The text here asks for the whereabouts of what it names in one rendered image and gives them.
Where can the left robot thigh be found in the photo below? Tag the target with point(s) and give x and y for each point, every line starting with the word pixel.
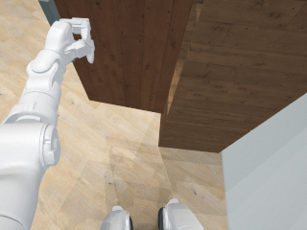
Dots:
pixel 116 220

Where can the cupboard door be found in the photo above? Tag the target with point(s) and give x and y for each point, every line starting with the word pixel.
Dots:
pixel 137 43

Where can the right robot thigh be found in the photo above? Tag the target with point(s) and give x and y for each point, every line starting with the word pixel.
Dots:
pixel 177 216

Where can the robot left upper arm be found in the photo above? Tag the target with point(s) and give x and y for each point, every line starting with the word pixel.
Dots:
pixel 27 150

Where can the robot thigh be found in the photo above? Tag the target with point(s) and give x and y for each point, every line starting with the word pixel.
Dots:
pixel 116 220
pixel 177 216

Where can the left robot forearm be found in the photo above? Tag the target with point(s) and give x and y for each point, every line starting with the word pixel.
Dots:
pixel 39 101

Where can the handle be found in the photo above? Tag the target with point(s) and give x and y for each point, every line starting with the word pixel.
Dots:
pixel 51 12

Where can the left robot hand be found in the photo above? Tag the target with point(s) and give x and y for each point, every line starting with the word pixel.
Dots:
pixel 60 39

